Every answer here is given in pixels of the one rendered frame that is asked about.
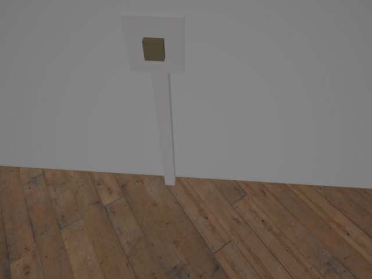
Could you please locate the panel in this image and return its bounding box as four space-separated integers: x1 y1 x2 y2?
120 12 184 185

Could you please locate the button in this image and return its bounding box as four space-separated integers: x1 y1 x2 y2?
142 37 165 62

